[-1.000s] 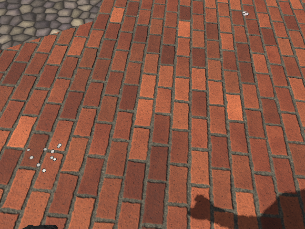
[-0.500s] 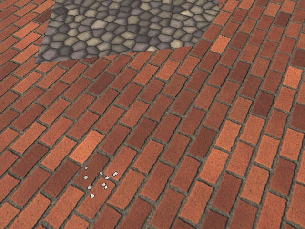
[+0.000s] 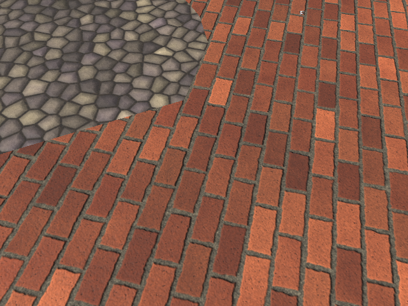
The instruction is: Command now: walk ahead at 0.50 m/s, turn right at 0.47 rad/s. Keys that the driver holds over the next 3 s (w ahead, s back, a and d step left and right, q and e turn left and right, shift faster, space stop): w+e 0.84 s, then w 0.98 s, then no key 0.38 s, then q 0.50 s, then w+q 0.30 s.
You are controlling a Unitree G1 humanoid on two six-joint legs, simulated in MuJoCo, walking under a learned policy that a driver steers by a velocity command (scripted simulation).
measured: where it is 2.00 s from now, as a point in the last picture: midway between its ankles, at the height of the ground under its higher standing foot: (316, 173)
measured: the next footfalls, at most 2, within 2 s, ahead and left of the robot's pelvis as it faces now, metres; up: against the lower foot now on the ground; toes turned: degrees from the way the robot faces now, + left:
right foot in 0.22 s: +0.28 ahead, -0.15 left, +0.00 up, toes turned -11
left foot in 0.72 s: +0.61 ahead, -0.04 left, +0.00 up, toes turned -29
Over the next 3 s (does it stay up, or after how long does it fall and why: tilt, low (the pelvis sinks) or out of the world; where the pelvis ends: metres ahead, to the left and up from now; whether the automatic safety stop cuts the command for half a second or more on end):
stays up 1.10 -0.55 0.00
